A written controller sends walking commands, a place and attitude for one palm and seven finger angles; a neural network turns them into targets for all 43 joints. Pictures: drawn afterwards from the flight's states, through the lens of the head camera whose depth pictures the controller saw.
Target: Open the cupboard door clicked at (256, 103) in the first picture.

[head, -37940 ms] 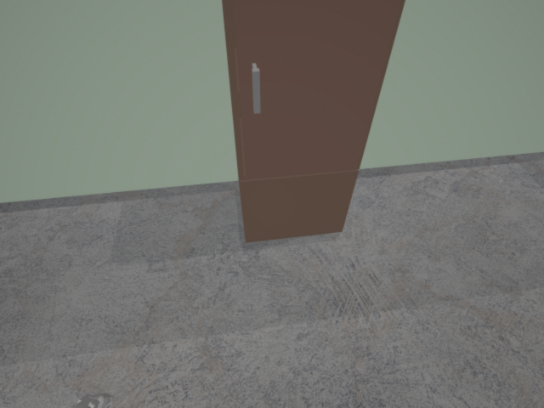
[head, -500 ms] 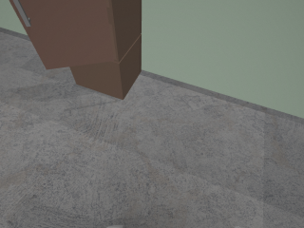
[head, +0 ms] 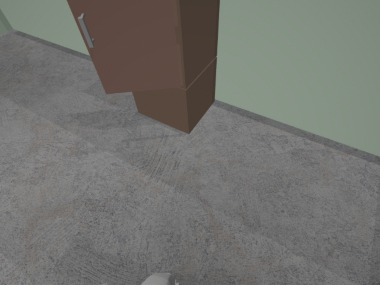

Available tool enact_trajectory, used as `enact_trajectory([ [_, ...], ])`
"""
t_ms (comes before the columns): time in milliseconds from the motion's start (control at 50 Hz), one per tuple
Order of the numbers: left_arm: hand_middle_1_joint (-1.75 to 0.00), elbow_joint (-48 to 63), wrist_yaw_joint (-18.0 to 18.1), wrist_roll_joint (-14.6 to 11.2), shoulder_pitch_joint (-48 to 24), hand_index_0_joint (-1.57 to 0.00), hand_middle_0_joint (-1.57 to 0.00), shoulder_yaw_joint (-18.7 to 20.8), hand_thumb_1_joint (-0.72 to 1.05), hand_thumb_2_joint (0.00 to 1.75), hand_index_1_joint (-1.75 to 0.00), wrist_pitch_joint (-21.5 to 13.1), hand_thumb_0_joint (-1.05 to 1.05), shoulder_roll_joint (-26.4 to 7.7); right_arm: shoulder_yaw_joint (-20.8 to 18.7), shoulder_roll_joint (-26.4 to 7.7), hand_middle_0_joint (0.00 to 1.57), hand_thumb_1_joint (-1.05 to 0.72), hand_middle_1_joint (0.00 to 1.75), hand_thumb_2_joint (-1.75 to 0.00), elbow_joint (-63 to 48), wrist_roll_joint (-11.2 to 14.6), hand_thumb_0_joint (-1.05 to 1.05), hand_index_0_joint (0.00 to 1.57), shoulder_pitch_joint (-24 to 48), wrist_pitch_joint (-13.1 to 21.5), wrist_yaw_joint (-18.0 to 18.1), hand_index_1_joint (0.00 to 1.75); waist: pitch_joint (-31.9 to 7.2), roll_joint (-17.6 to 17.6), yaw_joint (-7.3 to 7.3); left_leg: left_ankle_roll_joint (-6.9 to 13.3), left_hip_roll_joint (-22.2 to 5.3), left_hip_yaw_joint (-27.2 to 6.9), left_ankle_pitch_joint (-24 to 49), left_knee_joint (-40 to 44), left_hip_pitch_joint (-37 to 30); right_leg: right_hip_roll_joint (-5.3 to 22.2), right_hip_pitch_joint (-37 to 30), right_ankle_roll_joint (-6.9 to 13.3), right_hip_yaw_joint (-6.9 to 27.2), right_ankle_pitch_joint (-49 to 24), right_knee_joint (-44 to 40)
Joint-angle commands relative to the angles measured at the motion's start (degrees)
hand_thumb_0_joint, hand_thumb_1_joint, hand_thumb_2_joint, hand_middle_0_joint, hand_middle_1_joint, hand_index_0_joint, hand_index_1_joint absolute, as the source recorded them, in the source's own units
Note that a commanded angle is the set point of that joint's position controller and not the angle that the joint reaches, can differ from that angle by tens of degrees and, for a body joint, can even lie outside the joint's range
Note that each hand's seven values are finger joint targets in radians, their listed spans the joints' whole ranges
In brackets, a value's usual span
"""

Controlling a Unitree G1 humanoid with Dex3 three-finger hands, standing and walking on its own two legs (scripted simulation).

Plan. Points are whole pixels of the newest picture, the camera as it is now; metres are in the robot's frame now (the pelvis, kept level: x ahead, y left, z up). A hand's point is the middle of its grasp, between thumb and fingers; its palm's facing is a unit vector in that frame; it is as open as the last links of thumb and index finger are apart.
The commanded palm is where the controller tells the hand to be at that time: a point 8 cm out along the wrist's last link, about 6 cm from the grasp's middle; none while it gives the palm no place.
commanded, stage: take the last steps up to it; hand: left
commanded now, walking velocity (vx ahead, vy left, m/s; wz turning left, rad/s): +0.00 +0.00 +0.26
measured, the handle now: (87, 30) +1.04 +0.50 +0.02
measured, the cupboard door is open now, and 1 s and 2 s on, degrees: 36 36 36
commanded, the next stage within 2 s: come to a stop and stand still in 1.74 s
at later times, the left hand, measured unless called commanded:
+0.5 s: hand out of the picture +0.04 +0.25 -0.17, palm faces +0.19 -0.96 -0.19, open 7.4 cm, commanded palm none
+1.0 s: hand (109, 258) +0.20 +0.23 -0.15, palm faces +0.24 -0.95 -0.21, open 7.1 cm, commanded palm none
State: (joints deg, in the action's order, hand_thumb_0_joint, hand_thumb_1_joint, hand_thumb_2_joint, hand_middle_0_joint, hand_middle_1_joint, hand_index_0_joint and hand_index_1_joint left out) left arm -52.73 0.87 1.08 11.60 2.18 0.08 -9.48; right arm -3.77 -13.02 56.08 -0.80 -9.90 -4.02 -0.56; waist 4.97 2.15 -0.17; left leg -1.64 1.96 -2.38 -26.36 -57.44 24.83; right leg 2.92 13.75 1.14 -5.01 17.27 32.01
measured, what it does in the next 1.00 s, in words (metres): walks ahead: left foot, then right foot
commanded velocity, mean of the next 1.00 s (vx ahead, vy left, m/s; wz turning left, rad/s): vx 0.29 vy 0.09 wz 0.08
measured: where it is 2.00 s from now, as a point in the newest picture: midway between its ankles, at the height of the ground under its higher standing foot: (176, 220)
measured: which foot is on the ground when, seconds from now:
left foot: up 0.00-0.28, down 0.30-0.74, up 0.76-1.00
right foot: down 0.00-0.30, up 0.32-0.70, down 0.72-1.00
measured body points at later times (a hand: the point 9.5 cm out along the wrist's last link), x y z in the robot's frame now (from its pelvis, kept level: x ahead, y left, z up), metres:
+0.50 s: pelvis +0.04 +0.05 +0.01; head +0.05 +0.07 +0.46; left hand +0.03 +0.30 -0.15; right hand +0.08 -0.18 -0.14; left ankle -0.01 +0.13 -0.73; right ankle +0.07 -0.08 -0.67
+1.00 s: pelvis +0.19 +0.04 +0.01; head +0.21 +0.03 +0.46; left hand +0.19 +0.28 -0.13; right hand +0.24 -0.19 -0.15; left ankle +0.22 +0.20 -0.68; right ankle +0.19 -0.05 -0.73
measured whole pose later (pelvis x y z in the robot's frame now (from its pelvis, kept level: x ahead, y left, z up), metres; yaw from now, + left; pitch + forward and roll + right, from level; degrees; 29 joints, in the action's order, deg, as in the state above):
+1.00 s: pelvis +0.19 +0.04 +0.01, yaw +10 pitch +0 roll +1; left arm -59.6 0.3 1.0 14.5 4.0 -4.6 -9.3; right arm -3.5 -9.9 61.3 -1.6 -15.0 0.3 -1.0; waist 2.4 0.2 -0.2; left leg -2.1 -5.7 3.4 -12.4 -49.7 29.4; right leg 2.1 7.6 2.1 -9.5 11.9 19.8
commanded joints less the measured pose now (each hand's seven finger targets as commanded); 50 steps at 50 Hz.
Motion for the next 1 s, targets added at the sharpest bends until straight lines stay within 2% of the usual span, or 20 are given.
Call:
enact_trajectory([
  [0,-0.30,2.97,1.01,0.29,1.31,-0.20,-0.20,2.20,0.90,0.90,-0.30,-1.26,0.00,-10.07,-1.07,-3.24,0.20,-0.90,0.30,-0.90,-2.97,0.07,0.00,0.20,0.79,1.23,-0.15,0.30,-3.70,-12.77,0.17,-1.00,-2.44,0.95,2.31,-6.08,3.61,13.89,-4.46,5.93,8.44,-20.50,-14.60],
  [60,-0.30,1.06,0.99,0.58,5.14,-0.20,-0.20,2.69,0.90,0.90,-0.30,-1.52,0.00,-10.77,-0.62,-1.63,0.20,-0.90,0.30,-0.90,-2.34,0.13,0.00,0.20,2.10,1.51,-0.18,0.30,-4.25,-11.35,1.97,-1.34,-2.11,3.37,0.45,3.54,1.58,14.68,-8.25,6.42,8.19,-21.67,-14.47],
  [140,-0.30,-1.65,0.38,0.90,8.78,-0.20,-0.20,3.92,0.90,0.90,-0.30,-1.76,0.00,-12.61,-0.08,-1.48,0.20,-0.90,0.30,-0.90,-3.09,0.05,0.00,0.20,4.40,2.85,-0.61,0.30,-4.26,-12.63,4.45,-0.64,-2.61,5.68,-1.81,14.67,0.43,17.92,-11.44,7.64,11.16,-9.61,-15.69],
  [220,-0.30,-2.15,-0.26,0.49,5.87,-0.20,-0.20,4.29,0.90,0.90,-0.30,-1.43,0.00,-13.11,0.22,-1.80,0.20,-0.90,0.30,-0.90,-1.02,-0.22,0.00,0.20,-2.12,4.02,-0.57,0.30,-3.45,-11.13,0.94,0.79,-1.30,8.74,6.02,30.30,-13.80,15.71,-1.44,4.58,7.09,4.41,-12.56],
  [240,-0.30,-1.78,-0.55,0.25,4.35,-0.20,-0.20,4.07,0.90,0.90,-0.30,-1.08,0.00,-11.90,-0.19,-3.20,0.20,-0.90,0.30,-0.90,-0.06,-0.23,0.00,0.20,-5.66,4.27,-0.33,0.30,-3.54,-5.88,-1.05,1.80,-2.10,6.40,6.88,35.18,-21.61,13.03,5.90,2.06,3.88,9.70,-7.46],
  [280,-0.30,2.56,-1.34,0.00,-0.66,-0.20,-0.20,2.53,0.90,0.90,-0.30,-0.63,0.00,-5.68,-2.07,-11.87,0.20,-0.90,0.30,-0.90,1.30,-1.38,0.00,0.20,-15.94,4.22,0.88,0.30,-2.26,16.61,-5.88,12.74,-22.59,-22.71,-3.82,46.52,-28.81,0.91,25.55,-2.76,-5.96,18.69,18.95],
  [300,-0.30,3.42,-1.18,0.72,-4.98,-0.20,-0.20,2.17,0.90,0.90,-0.30,-0.82,0.00,-6.16,-1.73,-11.17,0.20,-0.90,0.30,-0.90,2.12,-1.26,0.00,0.20,-17.00,4.41,1.19,0.30,-1.65,11.70,-6.57,15.47,-23.90,-25.04,-5.73,48.07,-25.22,2.64,27.51,-1.19,0.44,16.87,26.66],
  [360,-0.30,0.42,-2.02,0.69,-2.71,-0.20,-0.20,2.16,0.90,0.90,-0.30,-1.26,0.00,-6.42,0.13,-6.00,0.20,-0.90,0.30,-0.90,0.32,-0.79,0.00,0.20,-11.00,6.10,1.98,0.30,0.27,5.49,-2.05,13.44,-18.39,-15.63,2.49,48.33,-20.68,4.56,26.19,-1.11,3.67,5.17,32.32],
  [440,-0.30,-1.84,-2.09,0.46,-0.19,-0.20,-0.20,1.38,0.90,0.90,-0.30,-1.23,0.00,-5.38,0.90,-4.34,0.20,-0.90,0.30,-0.90,2.32,-0.22,0.00,0.20,-12.65,7.63,2.06,0.30,-1.12,3.19,-0.28,12.95,-14.89,-5.95,23.09,47.12,-22.98,4.02,22.58,-2.06,2.22,-0.80,26.39],
  [600,-0.30,0.79,-2.20,0.21,-7.14,-0.20,-0.20,0.93,0.90,0.90,-0.30,-1.48,0.00,-3.33,0.95,-3.50,0.20,-0.90,0.30,-0.90,6.26,-0.67,0.00,0.20,-17.06,7.60,1.89,0.30,2.56,3.06,-1.42,13.12,-15.59,-3.51,22.93,46.20,-18.69,1.60,13.48,-1.47,-0.51,-2.00,8.73],
  [640,-0.30,0.40,-2.19,0.32,-5.20,-0.20,-0.20,1.32,0.90,0.90,-0.30,-1.86,0.00,-3.67,0.94,-3.44,0.20,-0.90,0.30,-0.90,7.08,-0.73,0.00,0.20,-16.80,7.47,1.92,0.30,2.08,2.91,-0.21,11.74,-14.59,-2.64,22.58,42.56,-16.57,0.07,6.74,-0.93,-1.46,-2.86,4.28],
  [660,-0.30,-0.86,-2.12,0.34,-1.09,-0.20,-0.20,1.75,0.90,0.90,-0.30,-2.12,0.00,-4.34,1.17,-3.05,0.20,-0.90,0.30,-0.90,7.24,-0.58,0.00,0.20,-16.23,7.39,2.03,0.30,0.56,1.29,1.85,10.50,-13.03,-1.49,23.29,37.50,-13.90,-0.81,-0.94,-0.37,-1.82,-4.57,0.14],
  [680,-0.30,-3.20,-1.90,0.47,6.45,-0.20,-0.20,2.60,0.90,0.90,-0.30,-2.77,0.00,-6.35,1.15,-2.38,0.20,-0.90,0.30,-0.90,7.12,-0.14,0.00,0.20,-15.51,7.59,1.93,0.30,-2.57,-2.94,5.14,8.38,-9.29,1.18,23.84,27.31,-8.76,0.47,-12.88,0.96,1.13,-5.22,-3.29],
  [700,-0.30,-6.07,-1.27,0.74,16.16,-0.20,-0.20,3.93,0.90,0.90,-0.30,-3.46,0.00,-11.35,1.20,-0.61,0.20,-0.90,0.30,-0.90,5.70,0.58,0.00,0.20,-15.78,8.03,1.49,0.30,-9.14,-13.73,8.32,5.21,-2.89,6.54,13.06,10.91,2.98,13.83,-27.45,5.84,18.55,-3.48,-8.33],
  [720,-0.30,-7.16,-0.86,0.02,20.53,-0.20,-0.20,4.37,0.90,0.90,-0.30,-3.31,0.00,-14.86,1.14,-0.54,0.20,-0.90,0.30,-0.90,3.74,0.59,0.00,0.20,-14.37,7.99,1.38,0.30,-10.49,-18.13,8.41,3.79,0.34,6.43,-8.22,-5.34,10.54,25.23,-28.76,11.61,34.35,-5.02,-16.95],
  [740,-0.30,-6.37,-0.30,-0.26,16.47,-0.20,-0.20,4.06,0.90,0.90,-0.30,-3.25,0.00,-12.59,0.40,-1.74,0.20,-0.90,0.30,-0.90,3.92,0.26,0.00,0.20,-12.17,7.31,1.26,0.30,-7.24,-14.87,6.94,3.72,-3.28,1.60,-4.84,-12.47,11.61,25.16,-20.95,11.79,34.52,4.20,-19.68],
  [780,-0.30,-4.16,0.00,-0.18,7.50,-0.20,-0.20,2.53,0.90,0.90,-0.30,-3.29,0.00,-6.96,0.38,0.44,0.20,-0.90,0.30,-0.90,3.79,-0.41,0.00,0.20,-8.09,6.41,0.69,0.30,1.63,-9.45,3.28,2.85,-7.62,-0.01,6.22,-12.05,11.71,20.33,-5.54,9.00,23.23,9.89,-23.13],
  [840,-0.30,-4.48,0.02,0.27,6.20,-0.20,-0.20,1.92,0.90,0.90,-0.30,-4.41,0.00,-3.22,0.48,3.57,0.20,-0.90,0.30,-0.90,5.79,-0.92,0.00,0.20,-12.06,4.97,0.00,0.30,-0.01,-10.08,0.01,0.86,-8.20,3.22,12.07,-3.90,4.83,14.35,0.50,5.78,9.55,0.58,-24.52],
  [880,-0.30,-4.42,-0.14,0.28,5.93,-0.20,-0.20,2.29,0.90,0.90,-0.30,-4.99,0.00,-3.82,0.36,3.91,0.20,-0.90,0.30,-0.90,5.20,-1.00,0.00,0.20,-11.72,4.55,-0.36,0.30,-0.92,-8.31,-0.49,0.00,-8.48,4.45,14.00,1.56,4.65,14.11,-0.27,6.44,6.74,-3.02,-24.81],
  [980,-0.30,-7.34,-0.66,0.18,8.74,-0.20,-0.20,2.27,0.90,0.90,-0.30,-5.18,0.00,-6.84,0.50,2.73,0.20,-0.90,0.30,-0.90,1.59,-0.76,0.00,0.20,-3.01,5.41,-1.21,0.30,-0.70,-8.72,1.95,-0.70,-7.49,6.63,15.01,15.32,6.45,14.61,-7.78,7.20,5.34,-8.67,-22.97],
])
